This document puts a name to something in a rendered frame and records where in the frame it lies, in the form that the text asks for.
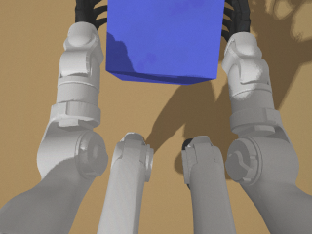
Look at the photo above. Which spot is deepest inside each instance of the right robot forearm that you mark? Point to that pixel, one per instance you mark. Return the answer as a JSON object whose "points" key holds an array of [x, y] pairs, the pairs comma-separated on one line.
{"points": [[250, 91]]}

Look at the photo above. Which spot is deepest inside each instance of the robot right upper arm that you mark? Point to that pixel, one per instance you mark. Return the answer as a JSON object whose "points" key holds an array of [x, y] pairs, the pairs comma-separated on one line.
{"points": [[267, 169]]}

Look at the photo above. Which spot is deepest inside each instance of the robot left hand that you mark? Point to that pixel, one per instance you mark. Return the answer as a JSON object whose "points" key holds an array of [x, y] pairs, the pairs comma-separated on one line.
{"points": [[85, 12]]}

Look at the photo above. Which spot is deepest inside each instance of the right robot foot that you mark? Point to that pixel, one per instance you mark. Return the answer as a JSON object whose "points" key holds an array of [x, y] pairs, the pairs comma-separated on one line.
{"points": [[185, 144]]}

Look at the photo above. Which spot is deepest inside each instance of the carton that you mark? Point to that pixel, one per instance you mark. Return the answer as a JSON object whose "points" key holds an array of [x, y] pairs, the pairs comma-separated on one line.
{"points": [[164, 41]]}

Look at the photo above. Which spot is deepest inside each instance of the robot left upper arm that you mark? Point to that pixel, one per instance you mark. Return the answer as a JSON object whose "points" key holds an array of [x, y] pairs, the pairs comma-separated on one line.
{"points": [[68, 163]]}

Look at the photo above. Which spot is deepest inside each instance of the robot right hand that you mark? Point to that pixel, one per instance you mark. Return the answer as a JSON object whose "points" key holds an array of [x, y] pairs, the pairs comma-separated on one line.
{"points": [[240, 18]]}

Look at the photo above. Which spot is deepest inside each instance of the left robot forearm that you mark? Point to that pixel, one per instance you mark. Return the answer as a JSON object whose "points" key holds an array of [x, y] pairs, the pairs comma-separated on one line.
{"points": [[76, 107]]}

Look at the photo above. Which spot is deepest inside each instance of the right robot thigh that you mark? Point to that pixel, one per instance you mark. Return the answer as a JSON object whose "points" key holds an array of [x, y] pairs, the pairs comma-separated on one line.
{"points": [[211, 208]]}

